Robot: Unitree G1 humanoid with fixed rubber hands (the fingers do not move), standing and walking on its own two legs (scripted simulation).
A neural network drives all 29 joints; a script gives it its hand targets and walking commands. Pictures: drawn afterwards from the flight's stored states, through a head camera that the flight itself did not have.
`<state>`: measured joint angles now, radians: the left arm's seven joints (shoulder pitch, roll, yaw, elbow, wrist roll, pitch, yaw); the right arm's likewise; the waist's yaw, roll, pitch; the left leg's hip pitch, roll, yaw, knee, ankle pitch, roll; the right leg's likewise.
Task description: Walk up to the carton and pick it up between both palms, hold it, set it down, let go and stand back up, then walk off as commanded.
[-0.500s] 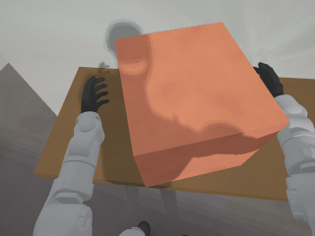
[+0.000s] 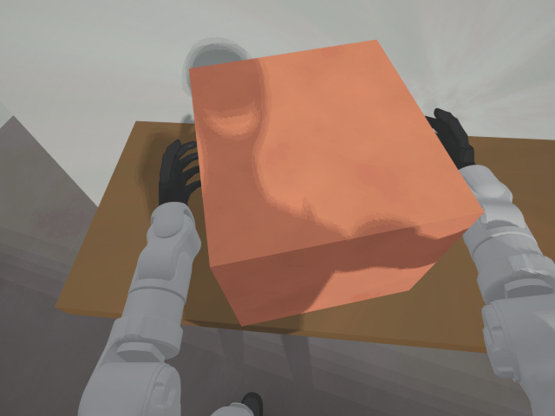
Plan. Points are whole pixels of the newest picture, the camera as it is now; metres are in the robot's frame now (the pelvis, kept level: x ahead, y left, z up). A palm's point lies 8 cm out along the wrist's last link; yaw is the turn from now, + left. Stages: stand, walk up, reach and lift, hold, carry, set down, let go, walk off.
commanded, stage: reach and lift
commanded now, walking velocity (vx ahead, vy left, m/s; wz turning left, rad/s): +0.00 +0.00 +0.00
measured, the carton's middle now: (307, 187) +0.43 +0.02 +0.04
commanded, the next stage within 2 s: none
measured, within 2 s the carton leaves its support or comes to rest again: leaves its support in 1.48 s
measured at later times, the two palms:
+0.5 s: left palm (173, 199) +0.38 +0.20 +0.06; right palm (440, 165) +0.47 -0.17 +0.07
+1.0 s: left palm (171, 203) +0.37 +0.20 +0.06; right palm (431, 166) +0.46 -0.15 +0.07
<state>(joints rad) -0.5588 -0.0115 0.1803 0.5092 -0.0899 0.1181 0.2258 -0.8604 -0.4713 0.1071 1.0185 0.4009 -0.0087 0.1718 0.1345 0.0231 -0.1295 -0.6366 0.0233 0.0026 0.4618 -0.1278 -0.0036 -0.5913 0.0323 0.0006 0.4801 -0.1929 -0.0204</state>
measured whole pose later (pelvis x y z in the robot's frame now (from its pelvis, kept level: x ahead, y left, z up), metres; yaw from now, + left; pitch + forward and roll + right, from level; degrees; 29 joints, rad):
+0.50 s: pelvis +0.00 +0.00 +0.00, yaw +0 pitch +18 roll +0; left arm -0.56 -0.03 0.23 0.55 -0.08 0.07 0.23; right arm -0.87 -0.41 0.09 1.04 0.34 -0.01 0.16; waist 0.13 0.02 -0.14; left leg -0.64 0.02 0.00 0.46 -0.13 0.00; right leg -0.59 0.03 0.00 0.48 -0.20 -0.02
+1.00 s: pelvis +0.01 -0.01 +0.00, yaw +0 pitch +15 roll +0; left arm -0.56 -0.08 0.37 0.68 0.00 -0.02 0.18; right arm -0.87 -0.32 -0.01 1.15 0.14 -0.09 0.21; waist 0.13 0.02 -0.16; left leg -0.57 0.02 0.00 0.44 -0.14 -0.01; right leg -0.53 0.03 0.00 0.48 -0.21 -0.03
